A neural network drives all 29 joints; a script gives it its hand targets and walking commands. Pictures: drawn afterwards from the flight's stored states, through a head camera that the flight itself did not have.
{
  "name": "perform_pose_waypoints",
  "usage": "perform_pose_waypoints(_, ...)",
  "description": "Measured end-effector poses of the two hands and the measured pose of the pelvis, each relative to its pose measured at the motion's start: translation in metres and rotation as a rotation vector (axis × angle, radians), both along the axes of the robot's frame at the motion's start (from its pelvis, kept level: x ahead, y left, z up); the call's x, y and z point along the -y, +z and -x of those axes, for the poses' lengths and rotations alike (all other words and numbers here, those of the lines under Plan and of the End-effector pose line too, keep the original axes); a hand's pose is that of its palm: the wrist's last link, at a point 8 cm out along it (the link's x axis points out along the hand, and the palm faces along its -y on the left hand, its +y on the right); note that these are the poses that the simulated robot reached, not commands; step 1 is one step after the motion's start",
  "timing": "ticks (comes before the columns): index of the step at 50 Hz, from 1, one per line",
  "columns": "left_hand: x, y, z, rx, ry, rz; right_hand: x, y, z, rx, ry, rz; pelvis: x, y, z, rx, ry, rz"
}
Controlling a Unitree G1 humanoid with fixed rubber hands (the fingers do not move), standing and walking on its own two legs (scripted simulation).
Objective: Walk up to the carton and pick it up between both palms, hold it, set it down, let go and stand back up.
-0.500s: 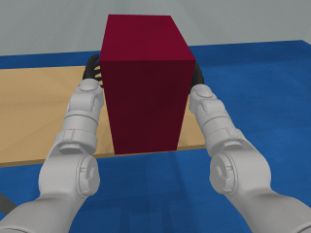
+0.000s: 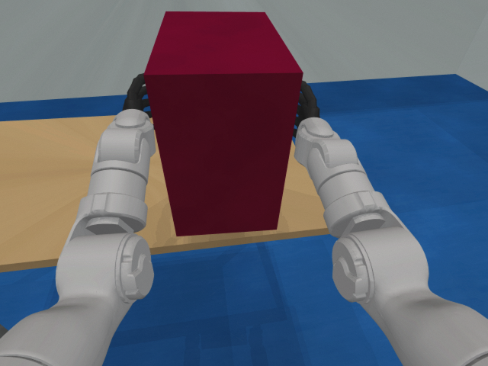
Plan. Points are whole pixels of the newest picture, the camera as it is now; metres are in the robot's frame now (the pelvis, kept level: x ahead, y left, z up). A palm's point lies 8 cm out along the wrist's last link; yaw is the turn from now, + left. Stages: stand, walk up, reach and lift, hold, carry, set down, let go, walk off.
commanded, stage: reach and lift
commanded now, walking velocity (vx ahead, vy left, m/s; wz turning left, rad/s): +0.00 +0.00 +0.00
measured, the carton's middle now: (221, 121) +0.47 +0.05 +0.21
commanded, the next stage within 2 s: hold in 1.30 s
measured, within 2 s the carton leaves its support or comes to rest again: neither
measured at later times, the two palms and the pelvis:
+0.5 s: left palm (140, 106) +0.40 +0.17 +0.27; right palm (318, 116) +0.41 -0.10 +0.25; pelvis +0.00 +0.00 +0.00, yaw +0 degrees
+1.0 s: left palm (140, 97) +0.40 +0.16 +0.28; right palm (324, 103) +0.40 -0.11 +0.28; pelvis +0.00 +0.00 +0.00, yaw +0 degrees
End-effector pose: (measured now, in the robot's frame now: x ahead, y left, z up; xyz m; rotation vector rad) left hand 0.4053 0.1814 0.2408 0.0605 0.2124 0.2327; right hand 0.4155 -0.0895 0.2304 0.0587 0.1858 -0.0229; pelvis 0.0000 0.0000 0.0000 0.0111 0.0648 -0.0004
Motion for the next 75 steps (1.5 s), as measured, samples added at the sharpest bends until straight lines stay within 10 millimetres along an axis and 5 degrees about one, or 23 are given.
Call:
perform_pose_waypoints(5, 0.004, -0.009, 0.003, -0.065, -0.017, 0.010, 0.004, -0.008, 0.007, -0.063, -0.014, 0.015, 0.000, 0.000, 0.003, 0.008, 0.000, 0.000)
perform_pose_waypoints(13, 0.011, 0.028, 0.005, 0.016, -0.023, 0.005, 0.011, 0.027, 0.011, 0.012, -0.026, -0.004, 0.000, 0.000, 0.004, 0.010, 0.000, 0.000)
perform_pose_waypoints(22, 0.012, 0.014, 0.004, -0.065, -0.027, 0.007, 0.012, 0.012, 0.011, -0.068, -0.023, 0.010, 0.000, 0.000, 0.004, 0.010, 0.000, 0.000)
perform_pose_waypoints(30, 0.013, 0.041, 0.002, 0.023, -0.030, 0.008, 0.013, 0.042, 0.009, 0.018, -0.030, 0.005, 0.000, 0.000, 0.002, 0.006, 0.000, 0.000)
perform_pose_waypoints(37, 0.013, 0.028, 0.002, -0.055, -0.033, 0.010, 0.013, 0.028, 0.008, -0.061, -0.028, 0.012, 0.000, 0.000, 0.001, 0.006, 0.000, 0.000)
perform_pose_waypoints(45, 0.015, 0.054, 0.005, 0.033, -0.039, 0.012, 0.015, 0.058, 0.012, 0.026, -0.036, 0.003, 0.000, 0.000, 0.000, 0.004, 0.000, 0.000)
perform_pose_waypoints(53, 0.017, 0.035, 0.005, -0.066, -0.043, 0.020, 0.018, 0.040, 0.013, -0.075, -0.037, 0.010, 0.000, 0.000, 0.002, 0.007, 0.000, 0.000)
perform_pose_waypoints(61, 0.019, 0.069, 0.007, 0.043, -0.046, 0.023, 0.020, 0.076, 0.014, 0.032, -0.042, 0.008, 0.000, 0.000, -0.002, 0.001, 0.000, 0.000)
perform_pose_waypoints(69, 0.023, 0.060, 0.008, -0.024, -0.061, 0.022, 0.024, 0.066, 0.018, -0.036, -0.053, 0.015, -0.001, 0.000, -0.001, 0.003, 0.000, 0.001)
perform_pose_waypoints(75, 0.027, 0.075, 0.012, 0.035, -0.075, 0.030, 0.028, 0.083, 0.026, 0.021, -0.067, 0.014, -0.001, 0.000, 0.000, 0.004, 0.000, 0.002)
